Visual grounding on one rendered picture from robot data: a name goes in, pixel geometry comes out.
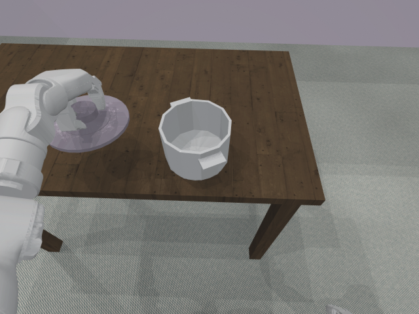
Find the robot left upper arm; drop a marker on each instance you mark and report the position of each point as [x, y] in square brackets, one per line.
[21, 228]

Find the knob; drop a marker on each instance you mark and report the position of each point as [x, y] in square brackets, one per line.
[86, 111]

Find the robot left forearm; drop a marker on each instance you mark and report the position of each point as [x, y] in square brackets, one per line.
[26, 129]

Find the pot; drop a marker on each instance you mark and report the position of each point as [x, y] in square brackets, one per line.
[195, 136]

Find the lid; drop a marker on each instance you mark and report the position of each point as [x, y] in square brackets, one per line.
[109, 125]

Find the table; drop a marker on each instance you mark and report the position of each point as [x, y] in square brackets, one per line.
[270, 156]

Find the left robot hand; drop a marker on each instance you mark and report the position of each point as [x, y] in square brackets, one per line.
[75, 82]

